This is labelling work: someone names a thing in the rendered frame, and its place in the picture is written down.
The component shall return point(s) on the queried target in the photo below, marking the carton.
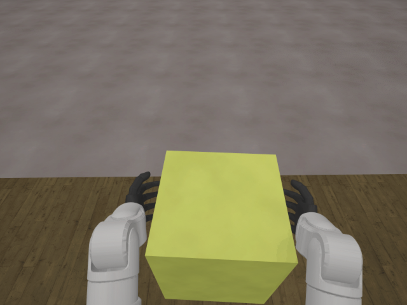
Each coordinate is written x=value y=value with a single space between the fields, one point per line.
x=220 y=229

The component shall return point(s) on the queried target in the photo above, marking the left robot forearm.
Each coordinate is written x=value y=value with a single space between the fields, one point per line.
x=113 y=257

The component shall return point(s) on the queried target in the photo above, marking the right robot hand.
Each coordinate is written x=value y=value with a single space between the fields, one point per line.
x=305 y=202

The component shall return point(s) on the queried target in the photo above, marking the left robot hand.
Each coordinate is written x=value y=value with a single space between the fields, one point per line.
x=136 y=195

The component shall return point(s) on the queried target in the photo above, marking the right robot forearm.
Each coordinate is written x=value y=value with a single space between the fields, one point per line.
x=334 y=262

